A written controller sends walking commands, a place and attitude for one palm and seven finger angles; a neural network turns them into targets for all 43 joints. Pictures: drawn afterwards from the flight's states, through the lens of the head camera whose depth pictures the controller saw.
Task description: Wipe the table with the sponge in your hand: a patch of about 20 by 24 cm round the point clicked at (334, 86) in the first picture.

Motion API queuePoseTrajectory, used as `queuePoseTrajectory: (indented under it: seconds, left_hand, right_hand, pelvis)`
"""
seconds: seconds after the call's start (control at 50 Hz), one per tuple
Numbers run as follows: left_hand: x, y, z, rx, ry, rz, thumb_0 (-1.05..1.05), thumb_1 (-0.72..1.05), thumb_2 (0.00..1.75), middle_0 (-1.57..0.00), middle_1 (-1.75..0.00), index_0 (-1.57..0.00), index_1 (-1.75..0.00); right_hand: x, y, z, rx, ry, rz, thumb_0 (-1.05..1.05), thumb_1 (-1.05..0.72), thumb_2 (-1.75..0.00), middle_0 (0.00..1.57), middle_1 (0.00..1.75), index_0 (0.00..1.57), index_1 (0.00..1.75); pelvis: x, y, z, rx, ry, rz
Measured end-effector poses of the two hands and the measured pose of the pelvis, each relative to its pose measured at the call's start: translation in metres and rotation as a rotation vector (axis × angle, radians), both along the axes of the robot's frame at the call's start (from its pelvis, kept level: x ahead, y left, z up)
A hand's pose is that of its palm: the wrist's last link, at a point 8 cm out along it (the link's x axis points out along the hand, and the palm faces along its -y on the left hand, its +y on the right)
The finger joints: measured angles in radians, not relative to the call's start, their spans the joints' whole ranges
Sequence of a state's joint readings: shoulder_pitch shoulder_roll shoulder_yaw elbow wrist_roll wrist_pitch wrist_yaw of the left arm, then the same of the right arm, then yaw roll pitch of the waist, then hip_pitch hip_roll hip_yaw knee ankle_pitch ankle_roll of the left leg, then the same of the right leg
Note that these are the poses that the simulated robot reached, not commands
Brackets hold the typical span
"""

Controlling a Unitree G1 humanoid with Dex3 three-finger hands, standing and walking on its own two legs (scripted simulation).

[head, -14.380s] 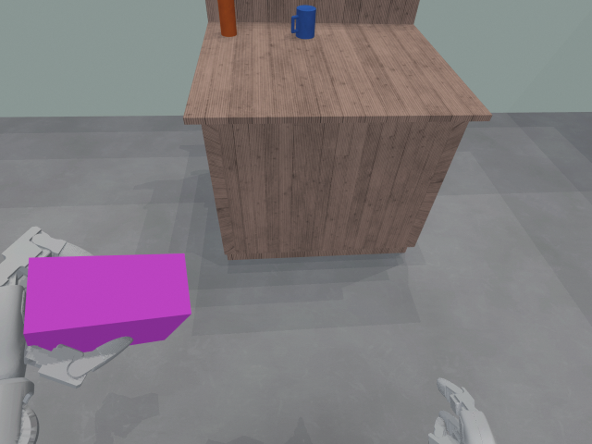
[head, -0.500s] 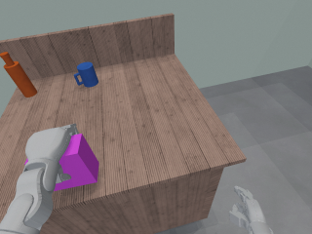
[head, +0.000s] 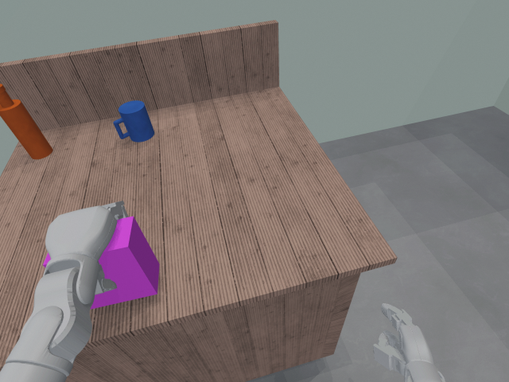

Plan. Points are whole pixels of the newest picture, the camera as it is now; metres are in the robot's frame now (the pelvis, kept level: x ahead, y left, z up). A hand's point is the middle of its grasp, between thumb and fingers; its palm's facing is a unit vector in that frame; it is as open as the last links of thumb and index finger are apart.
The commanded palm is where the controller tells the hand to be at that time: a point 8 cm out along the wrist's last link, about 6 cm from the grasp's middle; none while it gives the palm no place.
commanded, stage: move the sponge above the wiping area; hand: left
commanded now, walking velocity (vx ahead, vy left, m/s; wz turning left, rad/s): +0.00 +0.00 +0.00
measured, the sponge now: (114, 272) +0.25 +0.29 +0.03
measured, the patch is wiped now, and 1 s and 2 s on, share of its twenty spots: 0.00 0.00 0.10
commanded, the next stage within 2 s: lower the sponge onto the table in 0.52 s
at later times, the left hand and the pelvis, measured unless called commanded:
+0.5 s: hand (100, 246) +0.26 +0.30 +0.09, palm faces +0.00 -0.06 -1.00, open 10.6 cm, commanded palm +0.24 +0.29 +0.16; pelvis +0.01 +0.00 +0.00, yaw +0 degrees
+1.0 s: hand (95, 251) +0.25 +0.30 +0.09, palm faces +0.00 -0.07 -1.00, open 10.6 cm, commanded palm +0.23 +0.29 +0.16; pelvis +0.01 +0.00 +0.00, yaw +0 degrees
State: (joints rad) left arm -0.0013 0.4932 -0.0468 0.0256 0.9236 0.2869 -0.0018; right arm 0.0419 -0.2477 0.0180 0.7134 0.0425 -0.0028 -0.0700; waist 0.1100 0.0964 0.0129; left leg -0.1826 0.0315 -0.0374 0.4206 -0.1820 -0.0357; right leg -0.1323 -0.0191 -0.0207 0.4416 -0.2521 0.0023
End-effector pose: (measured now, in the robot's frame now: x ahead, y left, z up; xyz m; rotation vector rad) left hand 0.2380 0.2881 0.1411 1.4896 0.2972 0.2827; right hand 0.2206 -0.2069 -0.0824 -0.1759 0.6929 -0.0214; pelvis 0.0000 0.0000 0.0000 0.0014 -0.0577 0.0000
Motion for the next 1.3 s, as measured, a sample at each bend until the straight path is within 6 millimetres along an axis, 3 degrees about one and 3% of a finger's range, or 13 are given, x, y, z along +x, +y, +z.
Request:
queuePoseTrajectory:
  seconds: [0.32,0.6,0.94,1.08,1.3]
  left_hand:
    - [0.006,-0.008,0.002,0.001,-0.019,-0.028,-0.01,-0.53,1.02,-0.66,-1.31,-0.69,-1.30]
    - [0.006,0.004,0.002,-0.005,0.027,0.021,-0.01,-0.53,1.03,-0.66,-1.31,-0.69,-1.30]
    - [-0.001,0.005,0.005,-0.005,-0.006,0.016,-0.01,-0.53,1.03,-0.66,-1.31,-0.69,-1.30]
    - [-0.006,0.012,-0.001,-0.010,0.025,0.030,-0.01,-0.53,1.03,-0.66,-1.31,-0.69,-1.30]
    - [-0.007,0.007,-0.013,-0.011,0.023,-0.014,-0.01,-0.53,1.03,-0.66,-1.31,-0.69,-1.30]
  right_hand:
    - [0.001,0.000,-0.004,0.001,0.014,-0.002,0.01,-0.91,-0.90,0.20,0.30,0.20,0.29]
    - [0.016,0.006,0.003,0.000,-0.015,0.024,0.01,-0.91,-0.90,0.20,0.30,0.20,0.29]
    - [0.012,0.005,0.001,-0.001,0.003,0.017,0.01,-0.91,-0.90,0.20,0.30,0.20,0.29]
    - [0.010,0.006,0.003,-0.008,-0.003,0.017,0.01,-0.91,-0.90,0.20,0.30,0.20,0.29]
    - [0.003,0.006,0.002,-0.018,0.000,0.005,0.01,-0.91,-0.90,0.20,0.30,0.20,0.29]
  pelvis:
    - [0.004,0.003,0.000,0.001,0.006,0.003]
    - [0.006,0.001,0.000,-0.001,0.006,0.010]
    - [0.007,0.003,0.000,0.000,0.006,0.003]
    - [0.005,0.004,0.000,-0.003,0.004,0.006]
    - [0.001,0.006,0.000,-0.005,0.006,0.003]
